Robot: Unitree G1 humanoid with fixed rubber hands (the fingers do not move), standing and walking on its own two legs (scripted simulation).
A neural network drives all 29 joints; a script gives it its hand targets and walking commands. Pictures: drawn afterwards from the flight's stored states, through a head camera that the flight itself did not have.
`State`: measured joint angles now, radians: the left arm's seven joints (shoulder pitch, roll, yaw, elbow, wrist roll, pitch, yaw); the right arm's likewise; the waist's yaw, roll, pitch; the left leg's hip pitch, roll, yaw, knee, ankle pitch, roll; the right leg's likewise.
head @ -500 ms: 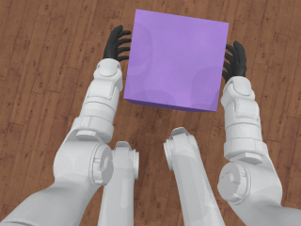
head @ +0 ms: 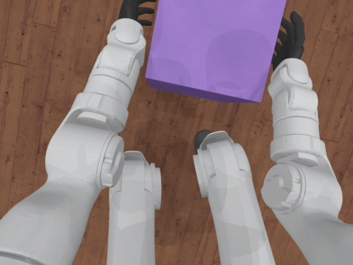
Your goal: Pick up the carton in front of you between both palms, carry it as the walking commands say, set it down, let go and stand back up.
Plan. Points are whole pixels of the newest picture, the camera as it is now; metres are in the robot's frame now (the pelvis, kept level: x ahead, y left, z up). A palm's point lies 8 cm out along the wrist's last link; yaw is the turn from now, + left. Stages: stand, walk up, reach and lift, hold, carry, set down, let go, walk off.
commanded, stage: set down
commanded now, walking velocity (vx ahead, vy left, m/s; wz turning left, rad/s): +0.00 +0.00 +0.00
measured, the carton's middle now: (202, 49) +0.49 -0.13 -0.25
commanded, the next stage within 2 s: none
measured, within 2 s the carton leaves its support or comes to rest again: rests again in 0.48 s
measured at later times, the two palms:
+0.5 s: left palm (125, 25) +0.54 +0.02 -0.18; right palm (274, 64) +0.43 -0.26 -0.18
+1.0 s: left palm (123, 25) +0.55 +0.03 -0.19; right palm (272, 63) +0.43 -0.26 -0.19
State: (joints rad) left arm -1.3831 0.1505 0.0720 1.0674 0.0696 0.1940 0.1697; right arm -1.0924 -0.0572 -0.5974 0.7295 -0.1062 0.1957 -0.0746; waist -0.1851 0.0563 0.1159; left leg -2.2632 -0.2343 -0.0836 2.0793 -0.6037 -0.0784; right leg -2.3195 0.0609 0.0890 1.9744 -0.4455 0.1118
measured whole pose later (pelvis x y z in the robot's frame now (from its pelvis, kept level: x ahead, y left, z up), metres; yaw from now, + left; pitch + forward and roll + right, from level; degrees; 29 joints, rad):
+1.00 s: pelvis -0.01 +0.01 -0.02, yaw -1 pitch +41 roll -4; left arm -1.50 0.25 0.03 1.26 0.04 0.09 0.06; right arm -1.25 -0.16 -0.60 1.06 -0.13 0.05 0.01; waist -0.19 0.06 0.24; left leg -2.28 -0.16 -0.03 2.16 -0.59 -0.01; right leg -2.31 0.00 0.06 2.03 -0.44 0.10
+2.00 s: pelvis +0.01 -0.01 +0.11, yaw -3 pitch +47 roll -1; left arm -1.14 0.29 0.06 0.85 0.01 0.22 0.07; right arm -0.87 -0.17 -0.40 0.68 0.12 0.14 -0.04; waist -0.20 0.05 -0.07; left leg -1.96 -0.08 -0.06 1.71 -0.57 -0.02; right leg -2.03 0.01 0.01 1.61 -0.39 0.02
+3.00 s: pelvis +0.12 -0.03 +0.35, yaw -4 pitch +14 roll +1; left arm -0.03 0.13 0.11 0.56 0.09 0.00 0.06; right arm 0.13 -0.19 -0.03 0.41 0.03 0.01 0.09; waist -0.11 -0.04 -0.02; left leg -0.51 -0.02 -0.08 0.61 -0.36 -0.03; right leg -0.62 0.04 0.03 0.62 -0.25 -0.02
